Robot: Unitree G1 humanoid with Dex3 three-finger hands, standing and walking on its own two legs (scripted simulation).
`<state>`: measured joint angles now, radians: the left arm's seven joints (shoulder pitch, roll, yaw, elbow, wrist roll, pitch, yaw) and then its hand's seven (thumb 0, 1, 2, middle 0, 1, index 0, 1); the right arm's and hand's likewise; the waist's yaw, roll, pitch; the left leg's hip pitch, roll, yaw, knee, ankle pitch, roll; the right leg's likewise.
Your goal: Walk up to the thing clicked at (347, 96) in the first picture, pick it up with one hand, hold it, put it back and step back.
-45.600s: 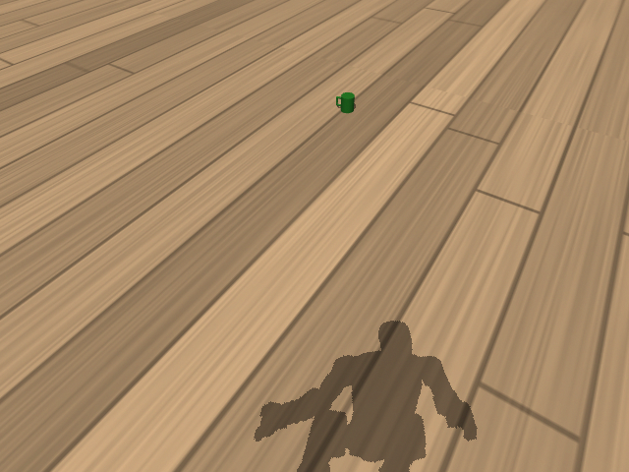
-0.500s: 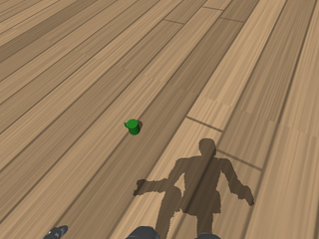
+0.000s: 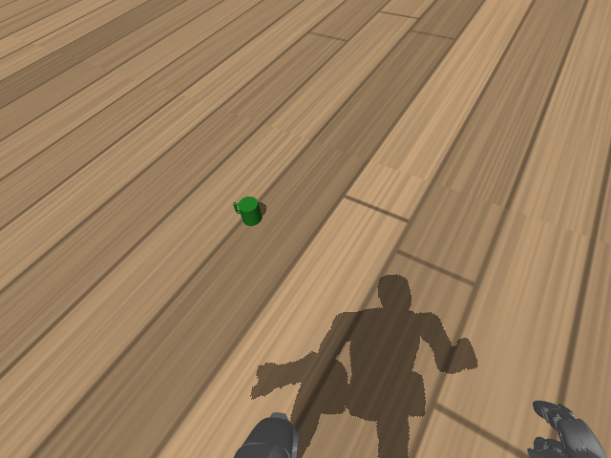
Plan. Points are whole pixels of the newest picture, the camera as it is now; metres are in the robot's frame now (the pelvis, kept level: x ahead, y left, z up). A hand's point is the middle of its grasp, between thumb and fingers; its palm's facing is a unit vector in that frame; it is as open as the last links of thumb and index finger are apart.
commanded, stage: step back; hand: left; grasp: from above
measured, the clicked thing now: (246, 210) +1.06 +0.37 -0.70
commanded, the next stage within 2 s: stand in 1.10 s
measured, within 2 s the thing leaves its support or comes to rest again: neither
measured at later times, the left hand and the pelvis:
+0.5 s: hand out of the picture -0.01 +0.30 -0.13, palm faces +0.07 -0.91 -0.40, open 7.3 cm; pelvis -0.04 +0.01 +0.02, yaw +4 degrees
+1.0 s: hand out of the picture +0.06 +0.31 -0.14, palm faces +0.10 -0.91 -0.40, open 7.3 cm; pelvis +0.01 +0.03 +0.00, yaw +5 degrees
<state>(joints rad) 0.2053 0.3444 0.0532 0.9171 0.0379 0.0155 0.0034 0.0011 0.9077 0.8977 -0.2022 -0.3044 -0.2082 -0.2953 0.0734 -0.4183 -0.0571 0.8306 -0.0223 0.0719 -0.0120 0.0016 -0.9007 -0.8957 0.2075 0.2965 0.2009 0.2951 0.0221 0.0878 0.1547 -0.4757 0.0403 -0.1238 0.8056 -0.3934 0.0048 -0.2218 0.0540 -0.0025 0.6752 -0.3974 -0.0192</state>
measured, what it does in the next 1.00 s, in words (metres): steps on the spot: left foot, then left foot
